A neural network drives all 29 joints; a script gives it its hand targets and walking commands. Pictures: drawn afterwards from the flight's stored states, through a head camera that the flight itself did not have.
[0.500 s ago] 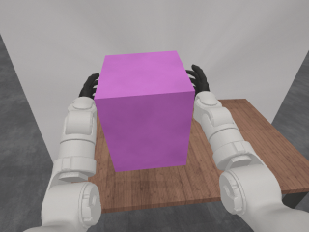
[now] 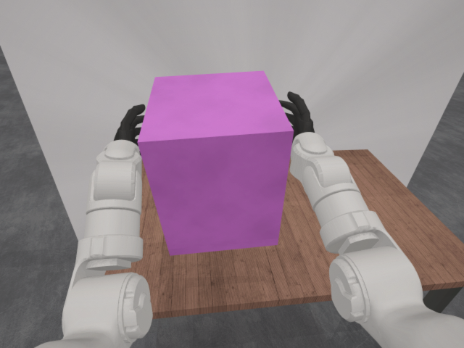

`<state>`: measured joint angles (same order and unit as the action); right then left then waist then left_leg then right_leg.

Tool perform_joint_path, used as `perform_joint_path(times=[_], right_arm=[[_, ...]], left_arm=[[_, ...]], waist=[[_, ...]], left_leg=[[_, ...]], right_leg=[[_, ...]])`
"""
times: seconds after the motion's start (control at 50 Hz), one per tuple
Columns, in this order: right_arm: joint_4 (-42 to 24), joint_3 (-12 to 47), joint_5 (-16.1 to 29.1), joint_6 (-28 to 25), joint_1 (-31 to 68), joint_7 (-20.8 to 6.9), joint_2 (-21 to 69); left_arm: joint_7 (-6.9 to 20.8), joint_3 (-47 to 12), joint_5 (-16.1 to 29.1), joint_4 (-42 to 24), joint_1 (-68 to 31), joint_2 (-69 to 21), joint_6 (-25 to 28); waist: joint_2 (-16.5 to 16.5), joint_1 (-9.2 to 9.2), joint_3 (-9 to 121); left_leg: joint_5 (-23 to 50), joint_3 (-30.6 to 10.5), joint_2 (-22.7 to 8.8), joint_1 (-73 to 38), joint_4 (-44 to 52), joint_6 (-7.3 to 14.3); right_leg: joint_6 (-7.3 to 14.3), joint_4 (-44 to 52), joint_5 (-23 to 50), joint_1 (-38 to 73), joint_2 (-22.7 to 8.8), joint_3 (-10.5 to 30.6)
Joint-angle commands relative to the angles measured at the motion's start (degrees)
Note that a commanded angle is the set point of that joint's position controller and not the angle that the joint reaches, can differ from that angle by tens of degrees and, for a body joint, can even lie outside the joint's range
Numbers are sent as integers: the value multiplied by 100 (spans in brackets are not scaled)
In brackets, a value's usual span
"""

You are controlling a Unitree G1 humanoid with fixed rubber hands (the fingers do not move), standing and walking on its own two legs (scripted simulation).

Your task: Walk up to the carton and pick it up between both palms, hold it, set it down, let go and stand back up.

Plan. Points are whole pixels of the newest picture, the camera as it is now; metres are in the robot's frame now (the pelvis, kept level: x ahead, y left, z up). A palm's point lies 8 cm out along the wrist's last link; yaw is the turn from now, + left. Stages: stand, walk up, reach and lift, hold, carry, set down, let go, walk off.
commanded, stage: hold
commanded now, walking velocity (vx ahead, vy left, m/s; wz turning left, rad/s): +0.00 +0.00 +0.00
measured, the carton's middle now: (217, 162) +0.39 +0.01 +0.19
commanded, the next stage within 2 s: none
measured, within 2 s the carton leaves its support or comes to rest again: neither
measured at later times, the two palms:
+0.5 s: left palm (129, 146) +0.38 +0.16 +0.23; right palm (299, 135) +0.38 -0.13 +0.25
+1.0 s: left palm (125, 146) +0.37 +0.16 +0.24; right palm (301, 135) +0.37 -0.13 +0.26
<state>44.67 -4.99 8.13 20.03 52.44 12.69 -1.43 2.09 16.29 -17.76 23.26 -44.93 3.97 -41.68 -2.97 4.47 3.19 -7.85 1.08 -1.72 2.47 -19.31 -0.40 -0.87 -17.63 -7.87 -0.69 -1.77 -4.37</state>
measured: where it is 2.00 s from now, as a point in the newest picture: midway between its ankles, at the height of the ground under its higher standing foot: outside the picture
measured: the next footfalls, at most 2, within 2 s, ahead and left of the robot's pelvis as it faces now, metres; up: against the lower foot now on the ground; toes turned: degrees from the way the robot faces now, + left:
none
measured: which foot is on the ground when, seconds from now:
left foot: down 0.00-1.00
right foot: down 0.00-1.00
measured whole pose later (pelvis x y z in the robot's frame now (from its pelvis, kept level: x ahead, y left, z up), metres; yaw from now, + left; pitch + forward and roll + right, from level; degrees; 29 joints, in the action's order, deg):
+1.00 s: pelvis +0.00 +0.00 +0.00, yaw +0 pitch -9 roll +0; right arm 42.8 -4.8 9.0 21.4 52.2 13.0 -1.4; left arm 3.4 16.3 -19.2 21.3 -44.9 4.0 -43.2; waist -3.0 4.5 3.2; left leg -7.9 1.1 -1.7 2.2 -19.1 -0.4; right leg -0.8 -17.6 -8.0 -0.5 -1.8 -4.4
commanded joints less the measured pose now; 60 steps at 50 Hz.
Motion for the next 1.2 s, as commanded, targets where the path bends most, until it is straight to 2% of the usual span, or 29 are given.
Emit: perform_joint_path(times=[0.0, 0.04, 0.08, 0.12, 0.14, 0.22, 0.24, 0.26, 0.3, 0.32, 0.38, 0.4, 0.42, 0.44, 0.48, 0.54, 0.6, 0.62, 0.64, 0.66, 0.7, 0.8, 0.84, 0.86, 0.98, 1.04, 1.06, 1.12, 1.18], right_arm=[[-1444, 1716, 882, -140, 4170, -668, 3747], [-1265, 1546, 785, -151, 4206, -724, 3672], [-1273, 1508, 713, -166, 4140, -735, 3618], [-1382, 1612, 740, -197, 4153, -754, 3682], [-1405, 1558, 751, -220, 4104, -760, 3680], [-1486, 1685, 795, -242, 4125, -756, 3715], [-1642, 1767, 844, -264, 4205, -739, 3771], [-1525, 1758, 869, -241, 4071, -718, 3782], [-1613, 1944, 1003, -230, 4024, -687, 3765], [-1624, 1933, 990, -217, 4025, -665, 3765], [-1919, 2205, 1157, -214, 3865, -583, 3805], [-2000, 2259, 1178, -183, 3956, -551, 3805], [-1995, 2259, 1170, -156, 3825, -527, 3769], [-2037, 2272, 1245, -144, 3827, -501, 3780], [-2237, 2332, 1309, -140, 3907, -478, 3702], [-2188, 2333, 1320, -43, 3663, -437, 3659], [-1961, 2167, 1220, 39, 3728, -443, 3500], [-2011, 2128, 1262, 26, 3770, -454, 3536], [-1991, 2160, 1240, 41, 3784, -459, 3568], [-1942, 2117, 1223, 52, 3783, -471, 3608], [-1836, 2012, 1185, 58, 3959, -518, 3597], [-1554, 1683, 927, -6, 4043, -632, 3592], [-1477, 1636, 854, 5, 4075, -654, 3557], [-1429, 1592, 824, -10, 4107, -680, 3513], [-1640, 1651, 848, -131, 4078, -711, 3578], [-1549, 1713, 835, -84, 3926, -680, 3593], [-1606, 1773, 885, -93, 3985, -694, 3635], [-1649, 1838, 959, -97, 4006, -647, 3617], [-1999, 2081, 1100, -138, 3863, -569, 3651]], left_arm=[[764, -1722, 619, -1059, -4633, -3984, 452], [781, -1608, 541, -844, -4626, -3985, 460], [820, -1556, 489, -678, -4417, -3934, 447], [824, -1497, 479, -814, -4363, -3903, 466], [832, -1611, 539, -940, -4473, -3944, 483], [834, -1672, 572, -1019, -4500, -3987, 498], [822, -1679, 623, -1131, -4536, -3991, 530], [819, -1736, 644, -1156, -4502, -3987, 527], [801, -1786, 675, -1286, -4374, -4024, 494], [789, -1826, 734, -1357, -4460, -3991, 514], [754, -1959, 779, -1726, -4271, -4026, 482], [750, -1944, 769, -1571, -4126, -4044, 455], [782, -1987, 794, -1572, -4072, -4062, 428], [768, -2078, 833, -1834, -4241, -4055, 438], [743, -2199, 871, -1868, -4055, -4127, 390], [780, -2103, 799, -1803, -3924, -4024, 312], [844, -2002, 663, -1511, -3915, -3962, 206], [851, -2056, 714, -1669, -4028, -4058, 222], [848, -2029, 698, -1644, -3989, -4028, 212], [852, -2048, 723, -1608, -4099, -4040, 221], [849, -1964, 722, -1481, -4236, -4035, 251], [892, -1763, 566, -1139, -4437, -3934, 300], [905, -1514, 486, -844, -4199, -3848, 293], [924, -1473, 436, -780, -4274, -3864, 302], [932, -1665, 551, -965, -4249, -3966, 375], [939, -1605, 512, -1036, -4232, -3887, 383], [945, -1581, 508, -998, -4173, -3859, 359], [940, -1603, 541, -998, -4096, -3927, 346], [898, -1972, 782, -1618, -4111, -4064, 393]], waist=[[383, -106, 1150], [497, -77, 985], [416, -55, 925], [267, -175, 1047], [439, -87, 1167], [408, -101, 1255], [344, -176, 1387], [405, -96, 1312], [413, -136, 1509], [347, -72, 1538], [398, -102, 1854], [321, -122, 1768], [353, -25, 1736], [427, -11, 1884], [494, -16, 1889], [431, 30, 1771], [434, 45, 1339], [488, 74, 1434], [445, 21, 1444], [501, 91, 1344], [455, -1, 1315], [507, -8, 1064], [333, -84, 854], [356, -124, 821], [445, -60, 1115], [327, -55, 1089], [356, -142, 1073], [356, -108, 1180], [376, -18, 1729]], left_leg=[[-362, 80, 346, 322, 713, 127], [-604, 23, 289, 500, 820, 151], [-682, 46, 270, 529, 881, 175], [-483, 47, 295, 454, 834, 203], [-364, 54, 294, 368, 811, 155], [-154, 79, 327, 283, 725, 139], [26, 111, 355, 214, 667, 138], [264, 70, 377, 59, 584, 91], [726, 82, 388, -152, 464, 50], [703, 72, 402, -236, 454, 46], [1538, 66, 435, -574, 213, -27], [1625, 91, 452, -637, 186, -14], [1732, 46, 441, -688, 181, -55], [1646, 60, 460, -648, 167, -71], [1938, 14, 429, -758, 113, -135], [1856, -1, 442, -778, 114, -89], [1199, -2, 431, -510, 265, -77], [1242, 20, 422, -477, 286, -86], [1191, 20, 435, -463, 306, -79], [1075, 27, 436, -393, 325, -88], [701, 11, 385, -199, 456, -61], [-248, 3, 302, 350, 747, 76], [-445, 54, 331, 442, 798, 167], [-659, 51, 300, 545, 881, 194], [-291, 23, 275, 398, 798, 137], [-37, 75, 340, 197, 715, 121], [139, 88, 352, 178, 646, 112], [365, 102, 386, -16, 576, 97], [1375, 90, 405, -472, 292, -35]], right_leg=[[-164, 333, -389, 505, 554, 157], [-160, 273, -459, 539, 593, 119], [-165, 267, -486, 588, 607, 104], [-180, 270, -403, 623, 604, 110], [-157, 251, -279, 654, 596, 105], [-170, 277, -202, 602, 578, 102], [-172, 282, -105, 638, 578, 133], [-154, 320, 27, 541, 561, 136], [-143, 318, 285, 642, 585, 147], [-148, 364, 259, 628, 562, 170], [-171, 288, 824, 715, 585, 151], [-192, 350, 925, 685, 587, 186], [-191, 338, 978, 717, 619, 152], [-191, 343, 904, 741, 615, 190], [-169, 310, 1008, 714, 641, 159], [-185, 324, 1124, 749, 603, 180], [-131, 413, 576, 566, 587, 188], [-136, 377, 618, 640, 598, 175], [-128, 386, 609, 670, 610, 174], [-142, 391, 519, 615, 587, 168], [-123, 374, 165, 579, 610, 173], [-136, 278, -215, 697, 603, 128], [-181, 315, -372, 599, 583, 128], [-174, 292, -527, 635, 599, 102], [-146, 241, -227, 709, 640, 96], [-161, 300, -116, 642, 592, 96], [-148, 300, -84, 586, 598, 115], [-134, 360, 12, 519, 597, 131], [-136, 306, 681, 683, 624, 121]])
